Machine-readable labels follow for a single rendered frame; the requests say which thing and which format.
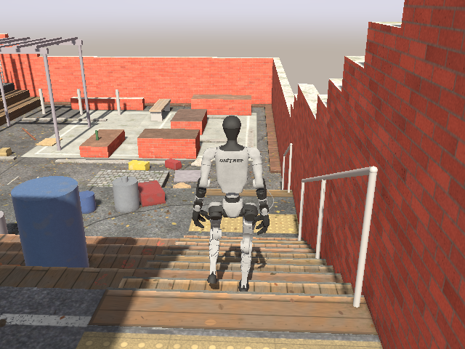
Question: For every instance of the robot left forearm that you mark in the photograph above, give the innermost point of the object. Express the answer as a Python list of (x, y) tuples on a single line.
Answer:
[(199, 197)]

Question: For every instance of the robot right hand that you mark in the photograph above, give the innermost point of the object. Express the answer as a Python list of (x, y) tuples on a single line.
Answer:
[(265, 223)]

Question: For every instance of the robot left hand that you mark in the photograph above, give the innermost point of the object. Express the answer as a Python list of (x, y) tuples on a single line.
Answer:
[(197, 216)]

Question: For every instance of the right robot foot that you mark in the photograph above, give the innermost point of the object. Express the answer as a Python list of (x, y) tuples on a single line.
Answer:
[(243, 289)]

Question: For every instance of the humanoid robot head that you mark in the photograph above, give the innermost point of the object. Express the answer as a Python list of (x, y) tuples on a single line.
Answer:
[(231, 126)]

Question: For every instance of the robot right forearm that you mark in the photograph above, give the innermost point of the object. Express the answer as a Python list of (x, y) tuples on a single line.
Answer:
[(262, 199)]

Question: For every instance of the right robot upper arm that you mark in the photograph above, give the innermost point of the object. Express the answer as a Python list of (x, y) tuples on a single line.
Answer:
[(255, 154)]

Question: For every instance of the left robot upper arm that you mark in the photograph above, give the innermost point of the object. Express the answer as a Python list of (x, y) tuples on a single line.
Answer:
[(206, 164)]

